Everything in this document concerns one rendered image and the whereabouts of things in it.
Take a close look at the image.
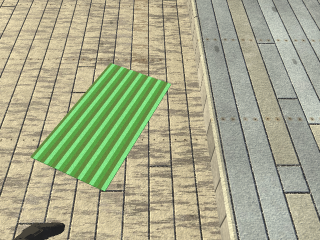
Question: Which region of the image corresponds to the robot left hand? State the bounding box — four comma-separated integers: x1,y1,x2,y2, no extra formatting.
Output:
12,222,65,240

